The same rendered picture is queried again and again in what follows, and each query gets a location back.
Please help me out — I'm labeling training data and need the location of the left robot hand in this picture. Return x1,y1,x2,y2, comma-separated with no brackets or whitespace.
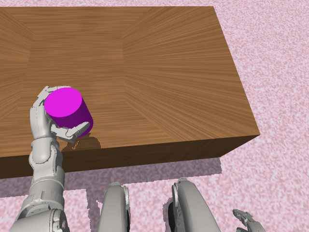
30,86,90,143

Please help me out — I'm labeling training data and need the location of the left robot arm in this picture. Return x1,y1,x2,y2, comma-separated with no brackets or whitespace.
9,137,70,232

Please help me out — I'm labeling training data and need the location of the can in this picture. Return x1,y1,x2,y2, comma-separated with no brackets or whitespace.
44,87,93,138

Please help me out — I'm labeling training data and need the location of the right robot hand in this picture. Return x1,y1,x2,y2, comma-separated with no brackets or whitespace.
233,209,266,232

